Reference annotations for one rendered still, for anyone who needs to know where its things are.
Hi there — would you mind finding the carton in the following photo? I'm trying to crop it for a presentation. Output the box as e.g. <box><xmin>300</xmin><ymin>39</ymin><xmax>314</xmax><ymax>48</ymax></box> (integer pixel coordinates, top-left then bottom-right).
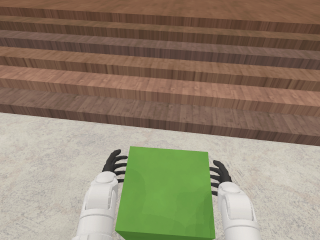
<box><xmin>115</xmin><ymin>146</ymin><xmax>216</xmax><ymax>240</ymax></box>

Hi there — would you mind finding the robot left hand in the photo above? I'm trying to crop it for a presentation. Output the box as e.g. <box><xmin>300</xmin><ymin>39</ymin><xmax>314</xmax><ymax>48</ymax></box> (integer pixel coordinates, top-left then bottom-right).
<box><xmin>102</xmin><ymin>149</ymin><xmax>128</xmax><ymax>183</ymax></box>

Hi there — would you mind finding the robot right forearm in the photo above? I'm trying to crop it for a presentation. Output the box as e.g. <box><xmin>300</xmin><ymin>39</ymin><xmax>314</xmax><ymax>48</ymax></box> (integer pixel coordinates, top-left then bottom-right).
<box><xmin>217</xmin><ymin>181</ymin><xmax>262</xmax><ymax>240</ymax></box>

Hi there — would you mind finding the robot right hand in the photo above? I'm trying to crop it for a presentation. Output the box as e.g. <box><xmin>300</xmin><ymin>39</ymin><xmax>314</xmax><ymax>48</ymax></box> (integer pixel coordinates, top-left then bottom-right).
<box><xmin>209</xmin><ymin>160</ymin><xmax>232</xmax><ymax>196</ymax></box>

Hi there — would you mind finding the robot left forearm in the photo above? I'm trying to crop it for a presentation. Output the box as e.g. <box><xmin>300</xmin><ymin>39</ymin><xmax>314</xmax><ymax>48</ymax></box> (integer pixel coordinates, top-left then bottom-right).
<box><xmin>71</xmin><ymin>171</ymin><xmax>118</xmax><ymax>240</ymax></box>

